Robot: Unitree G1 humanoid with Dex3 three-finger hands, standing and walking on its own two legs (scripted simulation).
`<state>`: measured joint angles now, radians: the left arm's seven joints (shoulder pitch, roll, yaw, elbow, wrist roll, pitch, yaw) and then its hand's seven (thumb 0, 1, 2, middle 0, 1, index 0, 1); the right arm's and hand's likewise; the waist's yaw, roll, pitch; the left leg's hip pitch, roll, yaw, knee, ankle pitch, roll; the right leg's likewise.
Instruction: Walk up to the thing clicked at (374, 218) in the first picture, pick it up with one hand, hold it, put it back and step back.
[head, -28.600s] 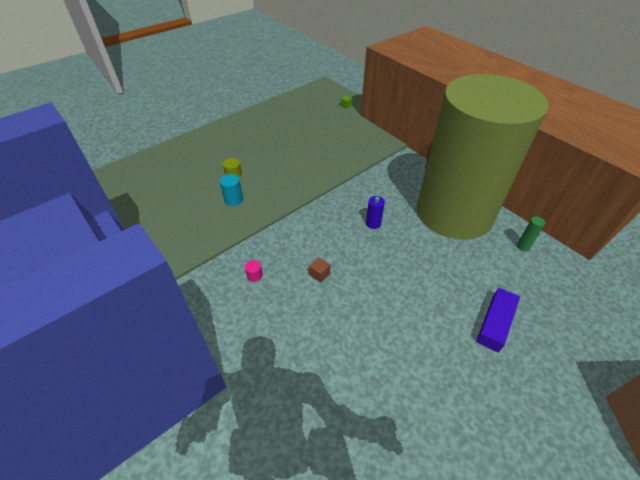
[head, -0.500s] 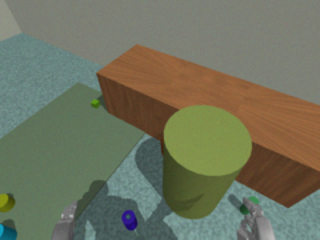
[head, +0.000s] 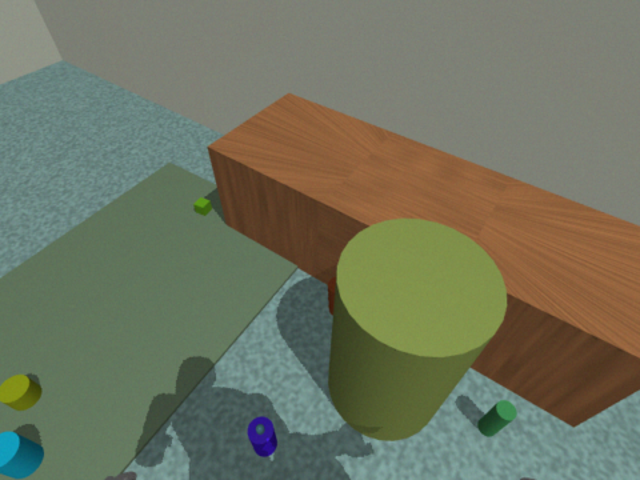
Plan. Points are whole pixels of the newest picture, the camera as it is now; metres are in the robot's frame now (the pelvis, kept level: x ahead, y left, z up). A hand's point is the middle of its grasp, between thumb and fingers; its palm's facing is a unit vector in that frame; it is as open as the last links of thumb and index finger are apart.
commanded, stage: stand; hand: left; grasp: from the side
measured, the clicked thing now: (262, 436) +0.36 +0.16 -0.67
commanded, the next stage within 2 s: step back in 1.90 s
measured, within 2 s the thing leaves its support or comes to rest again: neither
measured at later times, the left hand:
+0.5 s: hand out of the picture +0.04 +0.25 -0.13, palm faces +0.00 -0.94 -0.34, open 7.4 cm
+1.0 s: hand out of the picture +0.04 +0.25 -0.13, palm faces -0.01 -0.94 -0.34, open 7.4 cm
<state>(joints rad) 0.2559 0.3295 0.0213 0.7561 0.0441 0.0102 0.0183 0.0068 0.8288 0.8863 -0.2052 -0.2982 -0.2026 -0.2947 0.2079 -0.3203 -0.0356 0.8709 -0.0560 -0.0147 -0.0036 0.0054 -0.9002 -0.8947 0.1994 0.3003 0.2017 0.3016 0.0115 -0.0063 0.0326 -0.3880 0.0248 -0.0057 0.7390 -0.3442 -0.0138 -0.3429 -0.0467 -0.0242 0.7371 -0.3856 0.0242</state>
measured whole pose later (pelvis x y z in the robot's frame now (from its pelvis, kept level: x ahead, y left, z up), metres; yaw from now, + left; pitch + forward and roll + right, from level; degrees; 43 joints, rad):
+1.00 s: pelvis +0.00 +0.00 +0.03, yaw +0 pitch -3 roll +0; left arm 0.14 0.33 0.00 1.16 0.02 -0.01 0.01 0.01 0.90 0.90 -0.21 -0.30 -0.20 -0.30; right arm 0.14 -0.33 0.00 1.15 -0.02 0.00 0.01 0.00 -0.90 -0.89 0.20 0.30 0.20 0.30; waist 0.00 0.02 0.07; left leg -0.17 0.02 0.00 0.38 -0.16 -0.02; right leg -0.12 -0.04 -0.04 0.37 -0.19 0.03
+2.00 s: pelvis +0.01 +0.00 +0.03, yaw +1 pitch -1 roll +0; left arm 0.10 0.35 0.04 1.09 -0.01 0.00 0.00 0.01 0.90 0.90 -0.21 -0.30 -0.20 -0.30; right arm 0.08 -0.36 -0.02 1.10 0.00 0.01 0.02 0.00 -0.90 -0.89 0.20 0.30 0.20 0.30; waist -0.01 0.02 0.12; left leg -0.22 0.03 -0.01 0.44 -0.20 -0.01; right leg -0.16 -0.04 -0.04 0.41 -0.23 0.02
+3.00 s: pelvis -0.19 +0.04 +0.01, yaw +0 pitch -1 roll +0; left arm 0.13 0.35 0.07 0.79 0.03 0.04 0.02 0.01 0.90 0.90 -0.21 -0.30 -0.21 -0.30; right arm 0.20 -0.43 -0.05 0.89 -0.01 0.04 -0.01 0.00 -0.90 -0.89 0.20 0.30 0.20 0.30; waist 0.00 0.03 0.17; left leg -0.33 -0.06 -0.10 0.87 -0.49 -0.02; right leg -0.36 -0.03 -0.01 0.61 -0.24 0.00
